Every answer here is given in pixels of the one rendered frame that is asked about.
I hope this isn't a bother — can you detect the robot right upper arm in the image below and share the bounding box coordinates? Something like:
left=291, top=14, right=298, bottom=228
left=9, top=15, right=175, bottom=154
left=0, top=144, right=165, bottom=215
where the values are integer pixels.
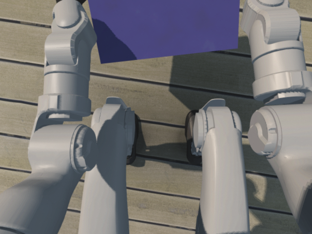
left=248, top=103, right=312, bottom=234

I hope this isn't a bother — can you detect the robot thigh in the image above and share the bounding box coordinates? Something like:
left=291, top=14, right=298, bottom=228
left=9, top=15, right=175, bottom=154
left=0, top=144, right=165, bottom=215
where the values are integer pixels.
left=193, top=106, right=250, bottom=234
left=78, top=104, right=135, bottom=234

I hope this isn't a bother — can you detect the right robot forearm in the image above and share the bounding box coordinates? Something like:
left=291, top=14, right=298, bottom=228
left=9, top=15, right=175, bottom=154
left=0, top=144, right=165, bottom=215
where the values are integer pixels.
left=240, top=0, right=312, bottom=105

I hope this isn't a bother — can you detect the robot left thigh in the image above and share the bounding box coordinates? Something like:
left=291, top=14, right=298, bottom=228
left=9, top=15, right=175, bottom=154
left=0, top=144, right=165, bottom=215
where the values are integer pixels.
left=78, top=104, right=135, bottom=234

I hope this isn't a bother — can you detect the carton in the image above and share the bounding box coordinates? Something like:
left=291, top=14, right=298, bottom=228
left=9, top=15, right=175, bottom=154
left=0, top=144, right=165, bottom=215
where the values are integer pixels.
left=88, top=0, right=240, bottom=64

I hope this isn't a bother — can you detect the left robot forearm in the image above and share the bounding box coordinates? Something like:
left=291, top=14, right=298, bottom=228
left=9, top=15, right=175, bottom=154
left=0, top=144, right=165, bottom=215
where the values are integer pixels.
left=28, top=0, right=97, bottom=162

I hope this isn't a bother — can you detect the robot left upper arm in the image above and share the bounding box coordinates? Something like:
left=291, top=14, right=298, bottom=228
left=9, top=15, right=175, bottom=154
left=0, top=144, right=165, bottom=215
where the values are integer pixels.
left=0, top=124, right=99, bottom=234

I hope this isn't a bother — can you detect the robot right thigh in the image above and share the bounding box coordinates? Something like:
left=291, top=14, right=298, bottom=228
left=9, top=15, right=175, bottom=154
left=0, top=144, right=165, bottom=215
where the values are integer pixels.
left=193, top=106, right=250, bottom=234

